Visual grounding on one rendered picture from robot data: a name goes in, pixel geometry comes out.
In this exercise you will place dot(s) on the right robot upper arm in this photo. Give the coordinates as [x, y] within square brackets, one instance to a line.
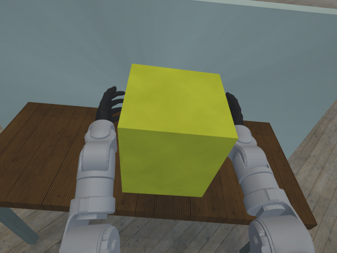
[279, 234]

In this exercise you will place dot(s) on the robot left hand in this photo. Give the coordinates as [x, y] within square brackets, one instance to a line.
[105, 111]

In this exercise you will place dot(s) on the robot right hand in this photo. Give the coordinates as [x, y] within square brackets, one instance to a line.
[235, 109]

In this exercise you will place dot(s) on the left robot upper arm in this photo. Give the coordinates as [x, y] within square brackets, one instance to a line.
[102, 238]

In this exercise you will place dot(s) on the left robot forearm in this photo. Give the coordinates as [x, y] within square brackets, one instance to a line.
[95, 176]

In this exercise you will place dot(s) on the table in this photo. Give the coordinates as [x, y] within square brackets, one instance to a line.
[39, 153]

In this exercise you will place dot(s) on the carton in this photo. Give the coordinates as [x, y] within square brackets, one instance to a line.
[175, 131]

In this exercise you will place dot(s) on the right robot forearm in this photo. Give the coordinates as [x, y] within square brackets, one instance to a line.
[262, 195]

